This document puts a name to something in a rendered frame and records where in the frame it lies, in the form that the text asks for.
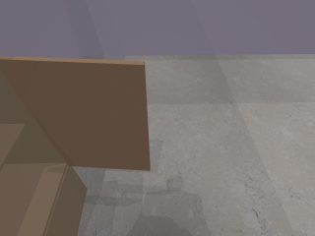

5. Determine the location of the cupboard door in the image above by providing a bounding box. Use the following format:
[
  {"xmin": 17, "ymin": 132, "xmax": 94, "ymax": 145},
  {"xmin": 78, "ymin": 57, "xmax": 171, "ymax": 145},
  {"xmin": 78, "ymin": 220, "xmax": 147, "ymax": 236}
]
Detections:
[{"xmin": 0, "ymin": 55, "xmax": 151, "ymax": 171}]

